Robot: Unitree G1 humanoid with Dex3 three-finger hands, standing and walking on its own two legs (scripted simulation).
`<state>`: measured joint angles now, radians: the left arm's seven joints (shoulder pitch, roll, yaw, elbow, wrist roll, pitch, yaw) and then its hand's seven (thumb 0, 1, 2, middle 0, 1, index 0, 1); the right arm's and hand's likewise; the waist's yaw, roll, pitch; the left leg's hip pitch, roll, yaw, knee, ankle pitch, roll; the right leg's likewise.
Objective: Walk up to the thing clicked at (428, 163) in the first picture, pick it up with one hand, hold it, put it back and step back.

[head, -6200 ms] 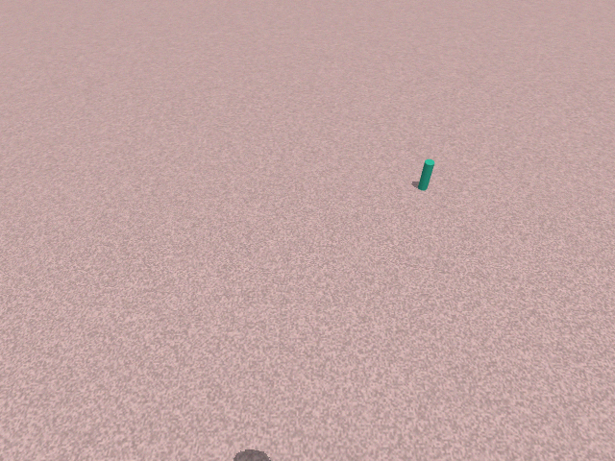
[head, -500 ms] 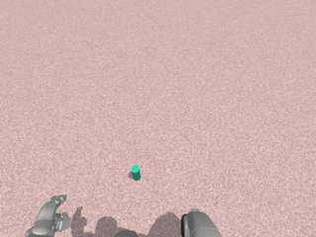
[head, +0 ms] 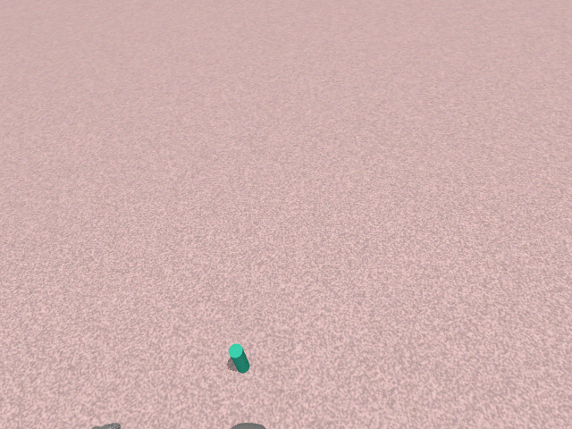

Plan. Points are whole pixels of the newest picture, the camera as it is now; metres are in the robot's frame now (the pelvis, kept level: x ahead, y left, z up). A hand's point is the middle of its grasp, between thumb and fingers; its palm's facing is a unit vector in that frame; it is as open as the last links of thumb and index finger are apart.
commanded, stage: walk up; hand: left
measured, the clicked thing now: (239, 358) +0.43 +0.22 -0.69
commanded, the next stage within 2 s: stand in 1.16 s
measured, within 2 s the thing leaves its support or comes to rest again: neither
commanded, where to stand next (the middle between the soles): +0.10 +0.02 m, yaw +1 degrees
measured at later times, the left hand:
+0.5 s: hand out of the picture +0.09 +0.29 -0.16, palm faces +0.03 -0.91 -0.41, open 7.4 cm
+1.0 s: hand out of the picture +0.03 +0.28 -0.15, palm faces +0.03 -0.94 -0.35, open 7.4 cm
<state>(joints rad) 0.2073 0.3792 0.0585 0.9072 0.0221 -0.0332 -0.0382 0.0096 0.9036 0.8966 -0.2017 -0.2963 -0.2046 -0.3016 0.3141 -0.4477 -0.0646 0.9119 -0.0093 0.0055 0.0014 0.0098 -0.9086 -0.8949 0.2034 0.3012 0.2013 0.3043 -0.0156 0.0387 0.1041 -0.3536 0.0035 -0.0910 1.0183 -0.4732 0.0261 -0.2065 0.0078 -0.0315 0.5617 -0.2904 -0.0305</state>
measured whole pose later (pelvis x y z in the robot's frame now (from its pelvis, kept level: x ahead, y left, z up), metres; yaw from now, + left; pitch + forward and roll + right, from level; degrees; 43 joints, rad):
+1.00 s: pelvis -0.02 +0.02 +0.00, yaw +3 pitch -3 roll +0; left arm 0.19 0.37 0.02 1.05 0.02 -0.01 -0.02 0.01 0.90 0.90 -0.20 -0.30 -0.20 -0.30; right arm 0.18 -0.36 -0.01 1.03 -0.02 -0.01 0.02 0.01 -0.91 -0.89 0.21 0.30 0.20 0.30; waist 0.00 0.00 0.05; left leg -0.24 0.02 -0.04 0.54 -0.26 -0.02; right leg -0.21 -0.01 0.00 0.54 -0.29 0.00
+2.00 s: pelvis -0.02 +0.01 +0.02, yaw +3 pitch -2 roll +0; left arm 0.10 0.35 0.01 1.16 0.01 -0.01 -0.01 0.01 0.90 0.90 -0.20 -0.30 -0.20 -0.30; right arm 0.10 -0.36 0.00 1.15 -0.01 -0.01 0.01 0.01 -0.91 -0.89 0.20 0.30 0.20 0.30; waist 0.00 0.01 0.06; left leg -0.14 0.03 -0.05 0.33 -0.15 -0.04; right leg -0.11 -0.01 -0.01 0.34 -0.18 0.01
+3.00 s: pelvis +0.00 +0.02 +0.02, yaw +3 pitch -2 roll +0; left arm 0.10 0.35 0.01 1.13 0.01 -0.01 -0.01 0.01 0.90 0.90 -0.20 -0.30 -0.20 -0.30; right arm 0.10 -0.36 0.01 1.13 -0.01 -0.01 0.01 0.01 -0.91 -0.89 0.20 0.30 0.20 0.30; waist 0.00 0.00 0.06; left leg -0.13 0.02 -0.05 0.32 -0.17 -0.03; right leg -0.09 -0.02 -0.01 0.33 -0.20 0.01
